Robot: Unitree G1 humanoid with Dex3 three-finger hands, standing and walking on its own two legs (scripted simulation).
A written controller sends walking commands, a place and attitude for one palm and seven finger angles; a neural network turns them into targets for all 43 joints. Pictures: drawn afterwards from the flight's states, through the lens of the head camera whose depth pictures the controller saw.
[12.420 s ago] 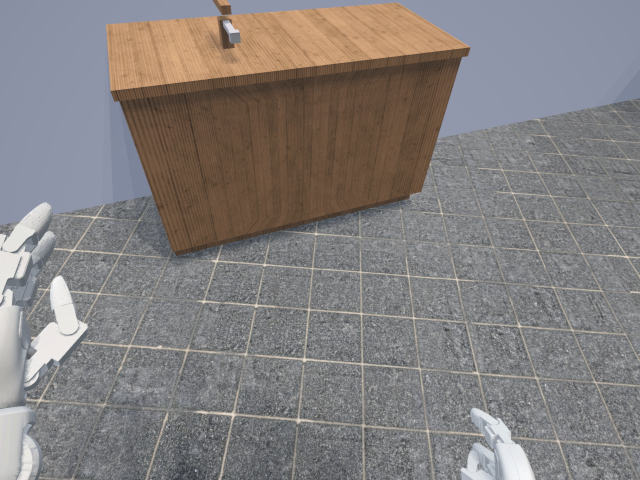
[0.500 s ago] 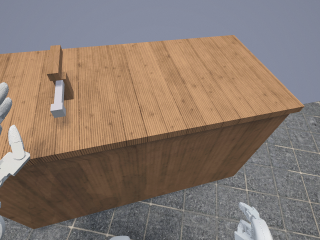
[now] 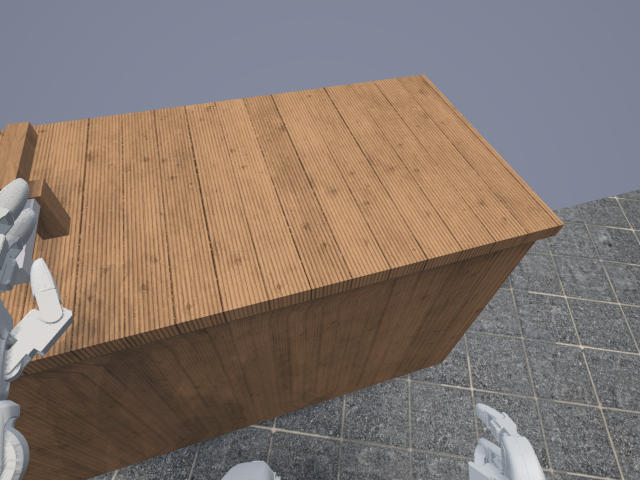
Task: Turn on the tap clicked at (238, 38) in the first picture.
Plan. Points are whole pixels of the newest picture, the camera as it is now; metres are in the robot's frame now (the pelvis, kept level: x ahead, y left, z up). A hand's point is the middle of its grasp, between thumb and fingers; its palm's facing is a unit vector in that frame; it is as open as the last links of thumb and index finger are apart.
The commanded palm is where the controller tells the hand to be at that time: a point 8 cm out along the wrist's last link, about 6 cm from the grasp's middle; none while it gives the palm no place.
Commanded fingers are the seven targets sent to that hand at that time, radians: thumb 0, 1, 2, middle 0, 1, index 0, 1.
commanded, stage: come to a stop and stand still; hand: left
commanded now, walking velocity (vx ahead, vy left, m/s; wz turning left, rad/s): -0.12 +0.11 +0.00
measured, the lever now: (17, 269) +0.32 +0.39 +0.07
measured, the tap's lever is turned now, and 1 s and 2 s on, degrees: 0 0 0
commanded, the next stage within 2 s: look again from close up in 1.16 s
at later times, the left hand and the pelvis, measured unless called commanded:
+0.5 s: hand (41, 267) +0.25 +0.27 +0.18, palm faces +0.45 -0.78 -0.43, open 7.4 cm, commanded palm +0.18 +0.27 +0.19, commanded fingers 0.00 0.90 0.90 -0.20 -0.30 -0.20 -0.30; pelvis +0.01 -0.01 +0.01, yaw -1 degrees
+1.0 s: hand (19, 270) +0.25 +0.29 +0.18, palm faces +0.42 -0.87 -0.25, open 7.4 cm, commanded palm +0.19 +0.32 +0.19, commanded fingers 0.00 0.90 0.90 -0.20 -0.30 -0.20 -0.30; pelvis +0.02 +0.04 +0.01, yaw -2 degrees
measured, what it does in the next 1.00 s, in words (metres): steps on the spot: left foot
